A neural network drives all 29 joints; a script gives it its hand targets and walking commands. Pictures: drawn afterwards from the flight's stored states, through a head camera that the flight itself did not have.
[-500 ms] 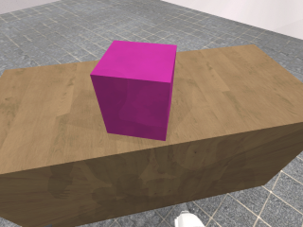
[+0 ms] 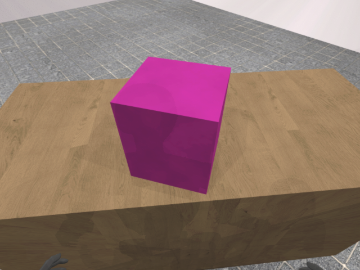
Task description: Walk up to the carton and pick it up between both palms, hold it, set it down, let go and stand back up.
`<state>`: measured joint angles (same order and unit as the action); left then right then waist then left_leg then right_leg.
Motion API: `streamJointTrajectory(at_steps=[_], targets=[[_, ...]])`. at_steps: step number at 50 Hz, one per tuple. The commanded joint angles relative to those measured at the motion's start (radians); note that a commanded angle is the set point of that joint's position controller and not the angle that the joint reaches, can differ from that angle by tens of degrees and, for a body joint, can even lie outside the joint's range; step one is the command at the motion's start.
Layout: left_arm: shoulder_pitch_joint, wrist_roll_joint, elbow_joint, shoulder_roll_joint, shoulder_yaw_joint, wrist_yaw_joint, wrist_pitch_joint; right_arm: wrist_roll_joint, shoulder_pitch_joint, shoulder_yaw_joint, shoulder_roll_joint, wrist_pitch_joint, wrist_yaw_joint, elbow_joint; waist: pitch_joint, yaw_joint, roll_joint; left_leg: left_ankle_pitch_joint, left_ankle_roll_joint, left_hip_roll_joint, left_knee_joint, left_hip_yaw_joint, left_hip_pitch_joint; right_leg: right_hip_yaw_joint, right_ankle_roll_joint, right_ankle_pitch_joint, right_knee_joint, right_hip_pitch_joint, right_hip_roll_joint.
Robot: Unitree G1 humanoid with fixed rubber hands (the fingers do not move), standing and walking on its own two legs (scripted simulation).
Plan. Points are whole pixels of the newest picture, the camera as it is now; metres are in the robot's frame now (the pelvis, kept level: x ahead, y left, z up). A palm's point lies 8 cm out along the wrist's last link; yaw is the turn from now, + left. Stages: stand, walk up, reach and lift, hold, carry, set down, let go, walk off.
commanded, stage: walk up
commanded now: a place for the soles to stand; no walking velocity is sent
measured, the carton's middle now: (177, 125) +0.45 +0.01 +0.09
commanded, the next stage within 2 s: reach and lift in 2.00 s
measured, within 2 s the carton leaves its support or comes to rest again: neither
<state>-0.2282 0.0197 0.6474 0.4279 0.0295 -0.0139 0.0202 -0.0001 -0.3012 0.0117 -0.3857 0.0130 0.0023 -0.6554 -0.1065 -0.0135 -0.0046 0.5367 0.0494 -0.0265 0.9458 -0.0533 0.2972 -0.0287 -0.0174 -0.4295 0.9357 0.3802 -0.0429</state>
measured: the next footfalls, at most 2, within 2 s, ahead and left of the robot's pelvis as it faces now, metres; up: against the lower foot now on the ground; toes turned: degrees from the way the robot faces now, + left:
none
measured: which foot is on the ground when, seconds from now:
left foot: down 0.00-1.00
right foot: down 0.00-1.00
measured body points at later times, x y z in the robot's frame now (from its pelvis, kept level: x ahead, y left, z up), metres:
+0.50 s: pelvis -0.02 -0.01 +0.03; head -0.01 -0.01 +0.48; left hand +0.09 +0.30 -0.07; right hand +0.12 -0.30 -0.08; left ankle -0.01 +0.15 -0.69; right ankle +0.04 -0.13 -0.69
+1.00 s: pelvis -0.02 -0.02 +0.05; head +0.00 -0.01 +0.50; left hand +0.05 +0.30 -0.07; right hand +0.10 -0.32 -0.07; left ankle -0.01 +0.15 -0.69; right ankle +0.04 -0.13 -0.69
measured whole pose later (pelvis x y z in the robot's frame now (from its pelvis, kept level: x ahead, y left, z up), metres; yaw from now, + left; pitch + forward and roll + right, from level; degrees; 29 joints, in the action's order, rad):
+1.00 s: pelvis -0.02 -0.02 +0.05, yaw +7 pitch -3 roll -1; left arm -0.11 0.02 0.96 0.35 0.04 0.03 0.01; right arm -0.01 -0.17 0.02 -0.38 0.01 0.00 -1.01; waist -0.09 0.01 0.01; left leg 0.25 0.06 -0.01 0.53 -0.16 0.23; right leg -0.16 0.00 -0.21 0.51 0.24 -0.07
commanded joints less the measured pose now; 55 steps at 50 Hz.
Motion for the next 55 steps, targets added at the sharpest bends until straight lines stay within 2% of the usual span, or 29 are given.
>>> streamJointTrajectory(at_steps=[1, 2, 4, 5, 7, 8, 10, 11, 12, 14, 15, 16, 19, 20, 22, 24, 26, 28, 32, 36, 38, 39, 42, 43, 46, 49, 51, 52, 55], targets=[[0.096, 0.000, -0.067, 0.216, 0.036, -0.003, -0.046, -0.021, 0.019, 0.071, -0.261, 0.014, 0.019, 0.056, 0.118, 0.003, 0.035, -0.526, -0.108, -0.090, -0.263, -0.145, -0.049, 0.171, 0.100, 0.441, -0.250, -0.047, -0.132], [0.086, 0.001, -0.058, 0.222, 0.039, -0.004, -0.038, -0.023, 0.039, 0.070, -0.268, 0.019, 0.021, 0.055, 0.144, -0.002, 0.052, -0.604, -0.116, -0.105, -0.263, -0.169, -0.032, 0.125, 0.079, 0.500, -0.226, -0.102, -0.110], [0.072, -0.008, -0.022, 0.225, 0.040, -0.002, -0.035, -0.028, 0.100, 0.062, -0.241, 0.019, 0.023, 0.041, 0.152, 0.020, 0.010, -0.569, -0.120, -0.107, -0.276, -0.173, 0.024, 0.117, 0.069, 0.504, -0.256, -0.178, -0.106], [0.079, -0.010, -0.011, 0.229, 0.038, 0.000, -0.037, -0.027, 0.095, 0.061, -0.247, 0.018, 0.025, 0.032, 0.172, 0.017, 0.013, -0.568, -0.103, -0.089, -0.260, -0.136, -0.004, 0.129, 0.080, 0.515, -0.278, -0.189, -0.128], [0.099, -0.012, 0.007, 0.223, 0.036, 0.003, -0.035, -0.028, 0.094, 0.054, -0.239, 0.012, 0.028, 0.004, 0.188, 0.007, 0.000, -0.511, -0.098, -0.071, -0.246, -0.109, -0.054, 0.149, 0.102, 0.492, -0.316, -0.157, -0.154], [0.117, -0.011, 0.009, 0.235, 0.037, 0.004, -0.037, -0.026, 0.078, 0.059, -0.251, 0.009, 0.029, -0.003, 0.196, 0.005, -0.008, -0.506, -0.094, -0.059, -0.237, -0.120, -0.056, 0.161, 0.118, 0.454, -0.320, -0.137, -0.170], [0.125, -0.011, 0.022, 0.223, 0.034, 0.006, -0.038, -0.025, 0.088, 0.057, -0.243, 0.004, 0.027, -0.025, 0.195, 0.005, -0.013, -0.485, -0.091, -0.060, -0.262, -0.115, -0.075, 0.148, 0.115, 0.432, -0.357, -0.141, -0.175], [0.125, -0.010, 0.030, 0.225, 0.035, 0.008, -0.037, -0.025, 0.088, 0.058, -0.255, 0.003, 0.027, -0.038, 0.215, 0.004, 0.009, -0.477, -0.091, -0.058, -0.266, -0.117, -0.097, 0.148, 0.118, 0.419, -0.360, -0.139, -0.177], [0.137, -0.006, 0.045, 0.214, 0.034, 0.010, -0.036, -0.026, 0.111, 0.055, -0.240, 0.004, 0.026, -0.046, 0.196, 0.010, 0.005, -0.499, -0.097, -0.067, -0.295, -0.121, -0.077, 0.121, 0.101, 0.406, -0.354, -0.143, -0.163], [0.149, -0.009, 0.063, 0.199, 0.032, 0.014, -0.029, -0.026, 0.139, 0.051, -0.245, 0.007, 0.024, -0.060, 0.184, 0.012, 0.044, -0.408, -0.106, -0.082, -0.364, -0.163, -0.039, 0.087, 0.073, 0.314, -0.376, -0.164, -0.134], [0.142, -0.005, 0.074, 0.201, 0.034, 0.015, -0.030, -0.024, 0.165, 0.052, -0.247, 0.008, 0.022, -0.060, 0.163, 0.031, 0.035, -0.390, -0.106, -0.079, -0.368, -0.165, 0.006, 0.081, 0.069, 0.315, -0.387, -0.193, -0.129], [0.148, -0.010, 0.087, 0.218, 0.042, 0.018, -0.028, -0.024, 0.174, 0.052, -0.240, 0.008, 0.020, -0.071, 0.167, 0.032, -0.002, -0.365, -0.101, -0.073, -0.382, -0.163, 0.007, 0.071, 0.068, 0.273, -0.400, -0.203, -0.134], [0.174, -0.004, 0.112, 0.204, 0.040, 0.022, -0.028, -0.025, 0.179, 0.047, -0.234, 0.008, 0.019, -0.108, 0.123, 0.024, -0.011, -0.337, -0.090, -0.068, -0.418, -0.155, -0.009, 0.086, 0.073, 0.180, -0.461, -0.155, -0.140], [0.185, 0.000, 0.114, 0.196, 0.039, 0.023, -0.027, -0.020, 0.182, 0.047, -0.242, 0.009, 0.017, -0.127, 0.109, 0.028, 0.030, -0.328, -0.092, -0.071, -0.431, -0.171, -0.002, 0.075, 0.072, 0.157, -0.463, -0.152, -0.141], [0.186, -0.002, 0.134, 0.184, 0.040, 0.025, -0.031, -0.020, 0.201, 0.050, -0.243, 0.012, 0.015, -0.147, 0.091, 0.047, 0.045, -0.275, -0.094, -0.072, -0.480, -0.182, 0.050, 0.072, 0.063, 0.066, -0.493, -0.189, -0.132], [0.203, -0.002, 0.154, 0.202, 0.044, 0.027, -0.030, -0.019, 0.195, 0.050, -0.230, 0.013, 0.011, -0.156, 0.084, 0.024, -0.001, -0.186, -0.091, -0.064, -0.504, -0.163, 0.037, 0.073, 0.055, -0.059, -0.553, -0.159, -0.130], [0.201, -0.004, 0.166, 0.195, 0.045, 0.031, -0.032, -0.021, 0.196, 0.051, -0.230, 0.015, 0.008, -0.179, 0.065, 0.027, 0.027, -0.168, -0.087, -0.062, -0.526, -0.173, 0.047, 0.061, 0.048, -0.075, -0.565, -0.161, -0.131], [0.217, 0.004, 0.177, 0.195, 0.049, 0.032, -0.036, -0.017, 0.186, 0.055, -0.237, 0.019, 0.005, -0.192, 0.061, 0.025, -0.013, -0.174, -0.089, -0.058, -0.535, -0.175, 0.054, 0.059, 0.054, -0.069, -0.570, -0.166, -0.133], [0.201, 0.000, 0.201, 0.182, 0.051, 0.035, -0.043, -0.013, 0.194, 0.057, -0.226, 0.024, 0.003, -0.223, 0.079, 0.031, 0.000, -0.186, -0.090, -0.044, -0.537, -0.163, 0.043, 0.057, 0.054, -0.075, -0.605, -0.188, -0.141], [0.218, 0.001, 0.218, 0.201, 0.062, 0.035, -0.041, -0.015, 0.170, 0.061, -0.210, 0.016, 0.004, -0.243, 0.087, 0.012, -0.049, -0.191, -0.081, -0.025, -0.505, -0.121, 0.019, 0.074, 0.065, -0.145, -0.652, -0.166, -0.171], [0.215, -0.004, 0.218, 0.197, 0.064, 0.034, -0.037, -0.014, 0.153, 0.057, -0.198, 0.014, 0.004, -0.257, 0.096, 0.011, -0.047, -0.178, -0.084, -0.021, -0.512, -0.113, 0.015, 0.064, 0.066, -0.168, -0.647, -0.168, -0.175], [0.203, -0.001, 0.213, 0.192, 0.065, 0.035, -0.035, -0.008, 0.159, 0.062, -0.212, 0.015, 0.004, -0.252, 0.083, 0.013, -0.012, -0.210, -0.085, -0.029, -0.522, -0.127, 0.024, 0.057, 0.070, -0.140, -0.631, -0.168, -0.170], [0.181, -0.001, 0.225, 0.171, 0.063, 0.038, -0.038, -0.007, 0.190, 0.064, -0.219, 0.020, 0.005, -0.251, 0.100, 0.034, -0.006, -0.222, -0.093, -0.048, -0.562, -0.181, 0.052, 0.031, 0.060, -0.052, -0.604, -0.228, -0.143], [0.190, -0.001, 0.228, 0.177, 0.064, 0.038, -0.038, -0.011, 0.187, 0.062, -0.221, 0.022, 0.007, -0.258, 0.099, 0.038, -0.017, -0.249, -0.089, -0.046, -0.556, -0.181, 0.069, 0.031, 0.062, -0.033, -0.603, -0.241, -0.139], [0.186, -0.001, 0.236, 0.173, 0.067, 0.034, -0.038, -0.011, 0.181, 0.062, -0.228, 0.022, 0.009, -0.270, 0.110, 0.027, 0.016, -0.291, -0.085, -0.046, -0.537, -0.150, 0.027, 0.036, 0.071, -0.015, -0.606, -0.239, -0.152], [0.187, -0.001, 0.240, 0.169, 0.070, 0.036, -0.037, -0.009, 0.197, 0.060, -0.223, 0.023, 0.011, -0.272, 0.124, 0.034, 0.049, -0.364, -0.090, -0.054, -0.546, -0.171, 0.041, 0.009, 0.068, 0.072, -0.579, -0.282, -0.134], [0.176, -0.001, 0.250, 0.160, 0.069, 0.038, -0.037, -0.016, 0.186, 0.054, -0.219, 0.025, 0.016, -0.272, 0.144, 0.032, 0.015, -0.375, -0.083, -0.057, -0.544, -0.178, 0.018, 0.011, 0.072, 0.083, -0.584, -0.283, -0.134], [0.176, -0.006, 0.248, 0.147, 0.064, 0.039, -0.036, -0.012, 0.191, 0.053, -0.228, 0.022, 0.019, -0.267, 0.123, 0.032, 0.056, -0.386, -0.088, -0.056, -0.534, -0.168, 0.026, 0.010, 0.071, 0.090, -0.579, -0.271, -0.130], [0.175, -0.004, 0.251, 0.155, 0.071, 0.038, -0.035, -0.010, 0.194, 0.051, -0.217, 0.018, 0.021, -0.278, 0.128, 0.029, 0.045, -0.400, -0.086, -0.051, -0.538, -0.165, 0.024, 0.008, 0.067, 0.088, -0.581, -0.289, -0.140]])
